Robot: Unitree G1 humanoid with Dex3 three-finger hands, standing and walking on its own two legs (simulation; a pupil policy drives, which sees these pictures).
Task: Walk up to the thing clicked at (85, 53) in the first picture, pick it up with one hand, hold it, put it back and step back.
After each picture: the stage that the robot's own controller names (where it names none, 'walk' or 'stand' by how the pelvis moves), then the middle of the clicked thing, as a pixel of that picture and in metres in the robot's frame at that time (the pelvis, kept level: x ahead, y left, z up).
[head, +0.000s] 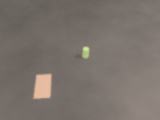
stand; (85, 52) +1.28 -0.11 -0.72
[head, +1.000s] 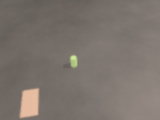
walk; (73, 61) +1.17 +0.13 -0.71
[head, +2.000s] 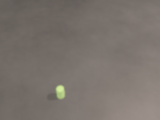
walk; (60, 92) +0.71 +0.17 -0.71
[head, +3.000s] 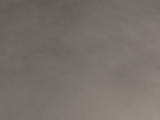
walk; out of the picture +0.39 +0.08 -0.70
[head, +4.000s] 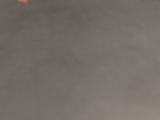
stand; out of the picture +0.28 +0.08 -0.72
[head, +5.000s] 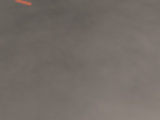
stand; out of the picture +0.28 +0.08 -0.73
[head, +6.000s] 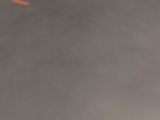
stand; out of the picture +0.30 +0.10 -0.73
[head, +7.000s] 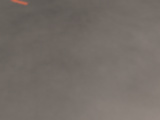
stand; out of the picture +0.28 +0.10 -0.73
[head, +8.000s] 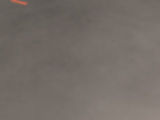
go down; out of the picture +0.28 +0.10 -0.73
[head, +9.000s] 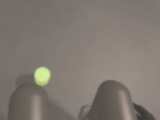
go down; (42, 76) +0.38 +0.10 -0.34
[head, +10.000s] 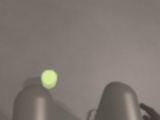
go down; (49, 79) +0.38 +0.10 -0.32
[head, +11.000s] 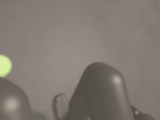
close in; out of the picture +0.38 +0.14 -0.23
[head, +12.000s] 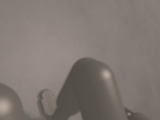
close; out of the picture +0.41 +0.15 -0.22
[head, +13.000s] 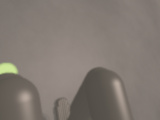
lift; (5, 73) +0.37 +0.15 -0.24
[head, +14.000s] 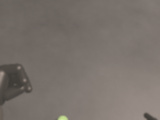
hold; out of the picture +0.32 +0.08 -0.55
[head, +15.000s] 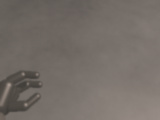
go down; out of the picture +0.32 +0.08 -0.66
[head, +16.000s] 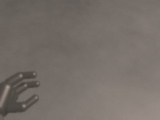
stand; out of the picture +0.31 +0.08 -0.66
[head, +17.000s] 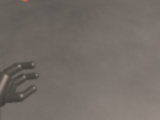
stand; out of the picture +0.30 +0.08 -0.69
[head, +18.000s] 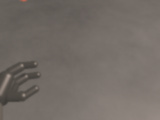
stand; out of the picture +0.30 +0.07 -0.69
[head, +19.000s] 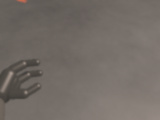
stand; out of the picture +0.30 +0.07 -0.69
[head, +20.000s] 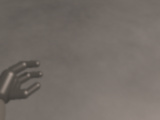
stand; out of the picture +0.30 +0.07 -0.69
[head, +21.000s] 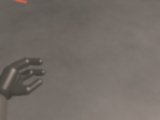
stand; out of the picture +0.30 +0.07 -0.70
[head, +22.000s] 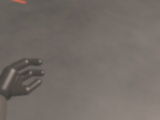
stand; out of the picture +0.30 +0.07 -0.70
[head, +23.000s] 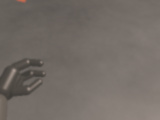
stand; out of the picture +0.30 +0.07 -0.70
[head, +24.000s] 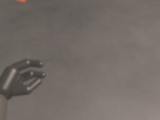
stand; out of the picture +0.30 +0.07 -0.70
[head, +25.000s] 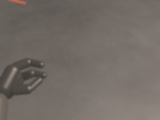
stand; out of the picture +0.30 +0.07 -0.70
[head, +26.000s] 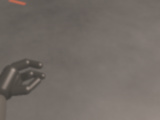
hold; out of the picture +0.30 +0.07 -0.70
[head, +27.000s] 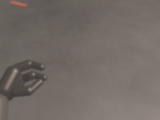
hold; out of the picture +0.30 +0.07 -0.70
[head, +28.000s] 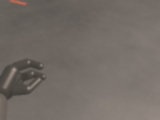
hold; out of the picture +0.30 +0.07 -0.70
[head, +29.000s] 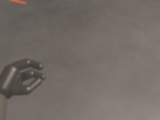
hold; out of the picture +0.30 +0.07 -0.70
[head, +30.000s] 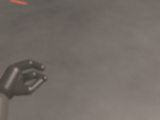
hold; out of the picture +0.29 +0.07 -0.70
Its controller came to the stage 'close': yes
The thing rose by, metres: 0.01
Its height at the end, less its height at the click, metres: +0.00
